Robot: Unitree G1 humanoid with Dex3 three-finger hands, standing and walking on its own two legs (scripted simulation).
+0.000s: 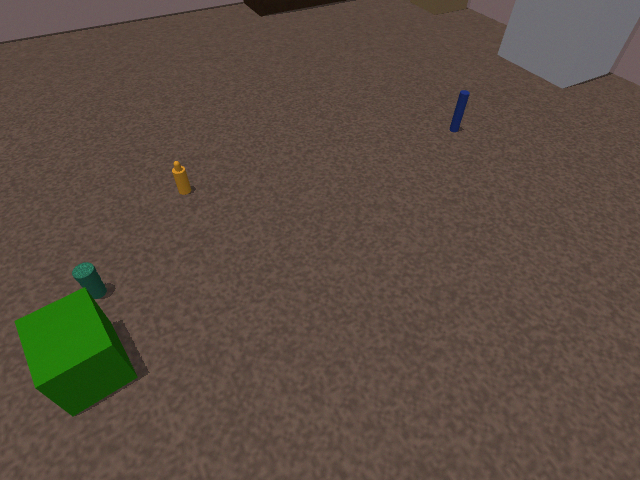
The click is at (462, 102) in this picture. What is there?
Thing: slim round
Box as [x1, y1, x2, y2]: [449, 90, 469, 131]
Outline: 468,91 460,91 449,129 451,131 457,131 469,93
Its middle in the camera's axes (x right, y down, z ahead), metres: +0.76 -0.70 +2.18
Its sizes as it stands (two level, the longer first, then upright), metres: 0.049 0.049 0.225
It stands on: the floor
